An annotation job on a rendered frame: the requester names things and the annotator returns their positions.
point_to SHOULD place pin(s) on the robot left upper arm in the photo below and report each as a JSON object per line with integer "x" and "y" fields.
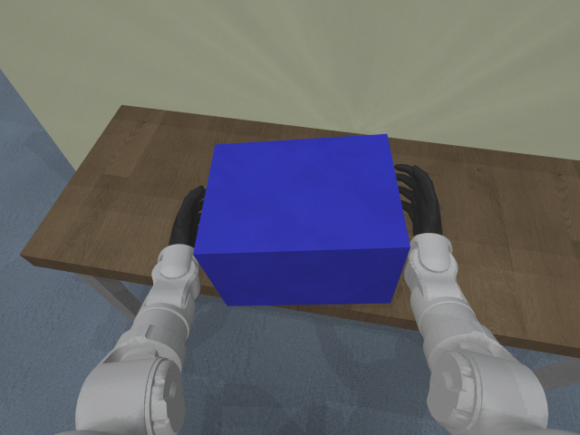
{"x": 136, "y": 397}

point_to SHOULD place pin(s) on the right robot forearm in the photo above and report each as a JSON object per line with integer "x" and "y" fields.
{"x": 443, "y": 315}

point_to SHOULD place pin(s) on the carton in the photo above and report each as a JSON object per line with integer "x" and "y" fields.
{"x": 303, "y": 222}

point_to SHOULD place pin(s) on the robot right upper arm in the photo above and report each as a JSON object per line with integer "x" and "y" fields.
{"x": 477, "y": 394}

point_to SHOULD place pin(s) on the table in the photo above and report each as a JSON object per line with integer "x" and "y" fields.
{"x": 513, "y": 221}

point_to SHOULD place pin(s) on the robot left hand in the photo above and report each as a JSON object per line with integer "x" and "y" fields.
{"x": 185, "y": 227}

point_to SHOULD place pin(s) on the left robot forearm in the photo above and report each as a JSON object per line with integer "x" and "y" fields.
{"x": 163, "y": 322}

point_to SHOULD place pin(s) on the robot right hand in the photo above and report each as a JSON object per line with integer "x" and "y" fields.
{"x": 424, "y": 209}

